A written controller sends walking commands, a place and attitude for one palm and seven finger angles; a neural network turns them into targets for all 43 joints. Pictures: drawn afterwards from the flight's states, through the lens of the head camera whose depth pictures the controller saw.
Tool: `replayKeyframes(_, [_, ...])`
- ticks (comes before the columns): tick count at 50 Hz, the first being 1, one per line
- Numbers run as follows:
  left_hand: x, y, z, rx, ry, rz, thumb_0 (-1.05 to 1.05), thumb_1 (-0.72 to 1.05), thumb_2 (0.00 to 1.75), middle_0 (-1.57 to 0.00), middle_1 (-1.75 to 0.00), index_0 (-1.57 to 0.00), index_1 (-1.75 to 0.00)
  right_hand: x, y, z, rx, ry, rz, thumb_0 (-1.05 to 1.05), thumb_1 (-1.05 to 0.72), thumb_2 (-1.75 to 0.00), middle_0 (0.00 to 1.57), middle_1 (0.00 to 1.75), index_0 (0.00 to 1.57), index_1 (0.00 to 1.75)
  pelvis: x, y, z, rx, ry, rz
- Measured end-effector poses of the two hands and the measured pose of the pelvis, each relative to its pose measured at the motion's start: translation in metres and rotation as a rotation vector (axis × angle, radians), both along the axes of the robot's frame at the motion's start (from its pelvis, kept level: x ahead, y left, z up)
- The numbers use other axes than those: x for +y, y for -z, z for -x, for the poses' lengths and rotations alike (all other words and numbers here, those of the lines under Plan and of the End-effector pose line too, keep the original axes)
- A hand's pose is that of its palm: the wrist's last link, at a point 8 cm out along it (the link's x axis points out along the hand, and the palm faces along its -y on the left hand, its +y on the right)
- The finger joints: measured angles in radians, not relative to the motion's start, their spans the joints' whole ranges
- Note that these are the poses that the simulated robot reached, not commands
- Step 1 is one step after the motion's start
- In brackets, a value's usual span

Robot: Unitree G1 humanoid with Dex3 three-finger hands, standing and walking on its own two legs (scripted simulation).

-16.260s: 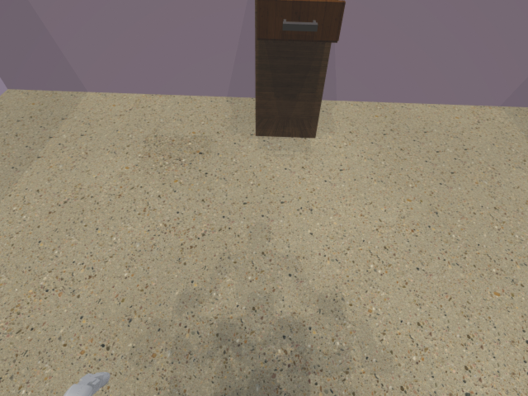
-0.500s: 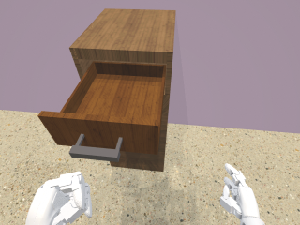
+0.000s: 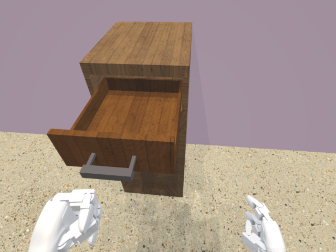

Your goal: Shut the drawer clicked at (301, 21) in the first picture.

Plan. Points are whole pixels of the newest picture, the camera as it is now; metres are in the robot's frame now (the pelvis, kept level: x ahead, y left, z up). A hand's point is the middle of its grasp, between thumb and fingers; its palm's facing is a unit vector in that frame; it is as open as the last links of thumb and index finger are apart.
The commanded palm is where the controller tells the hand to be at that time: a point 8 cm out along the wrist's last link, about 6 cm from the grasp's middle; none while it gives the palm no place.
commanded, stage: raise the hand and make a fist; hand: left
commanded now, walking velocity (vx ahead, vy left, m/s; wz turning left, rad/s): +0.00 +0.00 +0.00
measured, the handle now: (110, 165) +0.32 +0.19 +0.04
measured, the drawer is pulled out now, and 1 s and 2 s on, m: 0.29 0.29 0.29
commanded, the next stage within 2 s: bring the fist close to the handle in 0.18 s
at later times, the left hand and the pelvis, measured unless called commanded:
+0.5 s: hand (94, 217) +0.16 +0.15 +0.11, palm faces +0.06 -0.99 -0.09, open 3.3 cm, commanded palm +0.11 +0.20 +0.12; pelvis +0.02 -0.03 +0.00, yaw +1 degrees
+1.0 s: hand (108, 211) +0.19 +0.14 +0.07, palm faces -0.02 -1.00 -0.03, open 3.3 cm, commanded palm +0.16 +0.20 +0.07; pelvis +0.01 -0.01 -0.01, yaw +0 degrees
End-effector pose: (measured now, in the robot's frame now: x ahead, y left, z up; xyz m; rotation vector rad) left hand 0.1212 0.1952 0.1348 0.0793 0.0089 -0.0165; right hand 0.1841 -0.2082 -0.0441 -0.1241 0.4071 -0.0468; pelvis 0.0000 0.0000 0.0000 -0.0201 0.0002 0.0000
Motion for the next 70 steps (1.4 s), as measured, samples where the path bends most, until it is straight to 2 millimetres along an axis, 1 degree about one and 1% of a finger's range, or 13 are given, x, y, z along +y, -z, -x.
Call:
replayKeyframes(2, [0.001,0.001,-0.001,0.006,-0.012,-0.01,0.01,0.9,0.9,-1.4,-1.6,-1.4,-1.6,-0.008,0.001,0.003,0.005,0.014,0.008,0.01,-0.9,-0.9,0.2,0.3,0.2,0.3,-0.003,-0.001,-0.001,0.001,0.001,-0.002])
replayKeyframes(5, [0.002,-0.004,-0.001,-0.016,-0.03,-0.026,0.02,0.9,0.9,-1.4,-1.6,-1.4,-1.6,-0.018,0.002,0.005,0.005,0.029,0.015,0.01,-0.9,-0.9,0.2,0.3,0.2,0.3,-0.008,-0.001,-0.004,0.001,0.002,-0.002])
replayKeyframes(8, [0.002,-0.01,-0.001,-0.048,-0.04,-0.033,0.02,0.9,0.9,-1.4,-1.6,-1.4,-1.6,-0.025,0.002,0.004,-0.002,0.036,0.017,0.01,-0.9,-0.9,0.2,0.3,0.2,0.3,-0.012,-0.001,-0.007,-0.001,0.001,-0.002])
replayKeyframes(11, [-0.001,-0.011,-0.002,-0.053,-0.036,-0.032,0.01,0.9,0.9,-1.4,-1.6,-1.4,-1.6,-0.03,0.003,0.0,-0.012,0.041,0.014,0.01,-0.9,-0.9,0.2,0.3,0.2,0.3,-0.016,-0.002,-0.009,-0.001,0.0,-0.003])
replayKeyframes(16, [-0.001,-0.002,-0.005,-0.005,-0.034,-0.035,0.01,0.9,0.9,-1.4,-1.6,-1.4,-1.6,-0.035,0.001,-0.011,-0.028,0.045,0.01,0.01,-0.9,-0.9,0.2,0.3,0.2,0.3,-0.022,-0.003,-0.013,0.0,-0.002,-0.004])
replayKeyframes(23, [0.009,0.01,-0.009,0.024,-0.074,-0.02,0.01,0.9,0.9,-1.4,-1.6,-1.4,-1.6,-0.037,-0.001,-0.025,-0.031,0.027,0.019,0.01,-0.9,-0.9,0.2,0.3,0.2,0.3,-0.029,-0.005,-0.019,0.019,-0.007,-0.008])
replayKeyframes(30, [0.006,0.026,-0.019,0.035,-0.043,0.007,0.01,0.9,0.9,-1.4,-1.6,-1.4,-1.6,-0.039,0.002,-0.03,-0.014,0.009,0.039,0.01,-0.9,-0.9,0.2,0.3,0.2,0.3,-0.028,-0.003,-0.021,0.04,-0.012,-0.01])
replayKeyframes(33, [0.004,0.03,-0.024,0.039,-0.027,0.011,0.01,0.9,0.9,-1.4,-1.6,-1.4,-1.6,-0.04,0.005,-0.028,0.003,0.014,0.043,0.01,-0.9,-0.9,0.2,0.3,0.2,0.3,-0.026,-0.002,-0.021,0.048,-0.01,-0.012])
replayKeyframes(42, [0.011,0.046,-0.031,0.048,-0.033,0.028,0.01,0.9,0.9,-1.4,-1.6,-1.4,-1.6,-0.036,0.016,-0.012,0.072,0.036,0.05,0.01,-0.9,-0.9,0.2,0.3,0.2,0.3,-0.019,0.002,-0.016,0.071,-0.007,-0.008])
replayKeyframes(55, [0.002,0.071,-0.055,0.036,0.006,0.054,0.01,0.9,0.9,-1.4,-1.6,-1.4,-1.6,-0.027,0.038,0.013,0.166,0.05,0.061,0.01,-0.9,-0.9,0.2,0.3,0.2,0.3,-0.007,0.014,-0.006,0.119,-0.002,-0.003])
replayKeyframes(60, [0.0,0.081,-0.064,0.04,0.01,0.052,0.01,0.9,0.9,-1.4,-1.6,-1.4,-1.6,-0.025,0.044,0.017,0.19,0.054,0.065,0.01,-0.9,-0.9,0.2,0.3,0.2,0.3,-0.004,0.019,-0.005,0.139,0.004,-0.002])
replayKeyframes(66, [0.003,0.093,-0.072,0.041,-0.001,0.047,0.01,0.9,0.9,-1.4,-1.6,-1.4,-1.6,-0.025,0.052,0.018,0.216,0.055,0.071,0.01,-0.9,-0.9,0.2,0.3,0.2,0.3,-0.003,0.026,-0.005,0.164,0.007,0.0])
replayKeyframes(70, [0.0,0.093,-0.076,0.032,0.001,0.049,0.02,0.9,0.9,-1.4,-1.6,-1.4,-1.6,-0.025,0.055,0.017,0.223,0.055,0.071,0.01,-0.9,-0.9,0.2,0.3,0.2,0.3,-0.002,0.029,-0.006,0.173,0.008,0.003])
